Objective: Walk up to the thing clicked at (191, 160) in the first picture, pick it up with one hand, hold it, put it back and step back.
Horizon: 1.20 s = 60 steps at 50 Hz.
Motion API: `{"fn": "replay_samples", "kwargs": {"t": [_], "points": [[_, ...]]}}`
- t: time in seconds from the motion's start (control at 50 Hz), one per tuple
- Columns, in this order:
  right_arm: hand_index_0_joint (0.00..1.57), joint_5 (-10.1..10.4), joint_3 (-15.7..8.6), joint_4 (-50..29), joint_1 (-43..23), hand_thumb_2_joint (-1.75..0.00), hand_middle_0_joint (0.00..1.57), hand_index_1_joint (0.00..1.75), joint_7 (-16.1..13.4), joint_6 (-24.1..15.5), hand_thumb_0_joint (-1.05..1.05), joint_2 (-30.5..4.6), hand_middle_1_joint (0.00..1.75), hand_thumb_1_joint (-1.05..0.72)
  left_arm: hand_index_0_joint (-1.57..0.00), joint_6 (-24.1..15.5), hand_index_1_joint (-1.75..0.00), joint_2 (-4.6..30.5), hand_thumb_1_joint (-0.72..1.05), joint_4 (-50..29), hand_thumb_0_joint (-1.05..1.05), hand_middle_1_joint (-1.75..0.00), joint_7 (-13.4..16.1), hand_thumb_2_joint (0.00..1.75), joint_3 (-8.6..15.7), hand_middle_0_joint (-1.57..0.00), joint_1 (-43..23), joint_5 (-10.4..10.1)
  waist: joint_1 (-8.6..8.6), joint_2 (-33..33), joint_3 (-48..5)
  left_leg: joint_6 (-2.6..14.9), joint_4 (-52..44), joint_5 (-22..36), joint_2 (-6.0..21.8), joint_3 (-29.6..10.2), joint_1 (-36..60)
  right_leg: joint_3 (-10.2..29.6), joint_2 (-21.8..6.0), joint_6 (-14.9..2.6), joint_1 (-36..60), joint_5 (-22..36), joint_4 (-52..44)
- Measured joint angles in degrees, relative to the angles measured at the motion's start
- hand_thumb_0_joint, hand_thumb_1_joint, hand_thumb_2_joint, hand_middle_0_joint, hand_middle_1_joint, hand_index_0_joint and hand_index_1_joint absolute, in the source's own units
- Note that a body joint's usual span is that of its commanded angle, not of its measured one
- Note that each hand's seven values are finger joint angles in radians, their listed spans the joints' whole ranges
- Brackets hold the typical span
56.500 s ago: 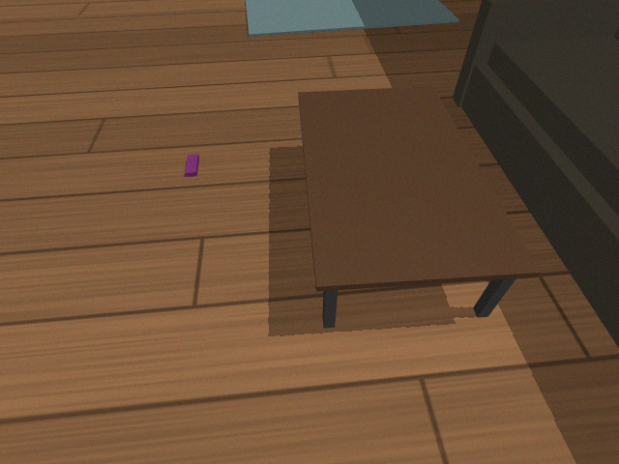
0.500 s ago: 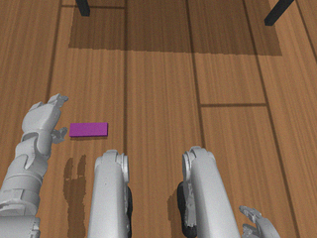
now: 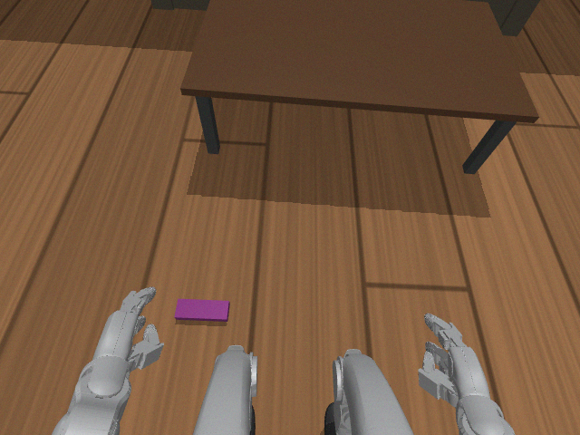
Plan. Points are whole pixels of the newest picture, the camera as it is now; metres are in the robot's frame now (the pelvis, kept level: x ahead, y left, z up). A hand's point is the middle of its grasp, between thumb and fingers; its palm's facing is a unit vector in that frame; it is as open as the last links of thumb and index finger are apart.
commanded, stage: home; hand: left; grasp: from above
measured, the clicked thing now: (202, 310) +0.44 +0.25 -0.59
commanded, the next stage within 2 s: none
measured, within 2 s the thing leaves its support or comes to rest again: neither
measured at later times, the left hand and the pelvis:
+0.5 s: hand (138, 353) +0.21 +0.18 +0.07, palm faces +0.09 -0.98 -0.20, open 7.4 cm; pelvis +0.05 -0.01 +0.11, yaw +2 degrees
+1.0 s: hand (140, 352) +0.21 +0.18 +0.07, palm faces +0.08 -0.98 -0.21, open 7.4 cm; pelvis +0.06 -0.01 +0.11, yaw +2 degrees
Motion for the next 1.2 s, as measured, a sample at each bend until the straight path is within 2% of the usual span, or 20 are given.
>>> {"fn": "replay_samples", "kwargs": {"t": [0.18, 0.24, 0.3, 0.48, 0.74, 1.2], "points": [[0.2, 0.2, 1.3, 0.3, 7.8, -0.9, 0.21, 0.29, -4.2, -1.7, 0.01, 0.4, 0.3, -0.9, -0.2, 7.1, -0.3, -3.9, 0.9, -7.4, 0.01, -0.3, 1.0, 0.9, 1.1, -0.2, 9.6, -8.4, -1.03, 1.2, 0.4, -0.18, -14.9, 2.8, 0.4, 0.3, 17.8, -0.2, 0.3, -0.16, 17.9, 3.2, -15.5], [0.2, 0.1, 1.1, 0.0, 10.1, -0.9, 0.21, 0.29, -5.6, -2.6, 0.01, 0.1, 0.3, -0.9, -0.2, 8.7, -0.3, -5.0, 0.9, -10.5, 0.01, -0.3, 0.8, 0.9, 1.3, -0.2, 13.1, -10.2, -1.29, 1.5, 0.6, -0.21, -19.7, 3.8, 0.6, 0.4, 23.3, -0.2, 0.5, -0.26, 23.5, 4.4, -20.4], [0.2, -0.1, 0.7, -0.5, 11.8, -0.9, 0.21, 0.29, -6.7, -3.6, 0.01, -0.2, 0.3, -0.9, -0.2, 9.7, -0.3, -5.7, 0.9, -13.7, 0.01, -0.3, 0.5, 0.9, 1.1, -0.2, 16.3, -11.1, -1.22, 1.6, 0.4, -0.27, -23.8, 4.8, 0.7, 0.6, 28.1, -0.1, 0.6, -0.36, 28.2, 5.5, -24.7], [0.2, -1.1, -0.3, -1.5, 11.3, -0.9, 0.21, 0.29, -7.9, -6.2, 0.02, -1.0, 0.3, -0.9, -0.2, 10.3, -0.3, -6.1, 0.9, -17.0, 0.01, -0.3, -1.3, 0.9, 0.6, -0.2, 20.6, -10.8, -0.36, 1.8, 0.3, -0.33, -29.7, 6.3, 0.5, 0.8, 35.5, -0.2, 0.4, -0.42, 35.6, 6.8, -30.4], [0.2, -1.8, 0.1, -1.0, 8.5, -0.9, 0.21, 0.29, -7.4, -8.5, 0.02, -0.9, 0.3, -0.9, -0.2, 9.4, -0.3, -6.0, 0.9, -14.6, 0.01, -0.3, -2.7, 0.9, 0.1, -0.2, 19.1, -9.8, 0.88, 0.6, 2.3, -0.59, -30.4, 6.5, 0.2, 0.4, 37.0, -0.5, 0.1, -0.63, 37.1, 6.6, -30.6], [0.2, -1.9, 0.0, 1.0, 10.2, -0.9, 0.21, 0.29, -7.7, -8.0, 0.02, -0.7, 0.3, -0.9, -0.2, 8.9, -0.3, -5.8, 0.9, -14.5, 0.01, -0.3, -2.3, 0.9, 0.0, -0.2, 19.0, -9.9, 0.47, 1.0, 1.9, -0.38, -30.5, 5.9, 0.4, 1.0, 37.7, 0.1, 0.3, -0.41, 37.6, 6.3, -30.8]]}}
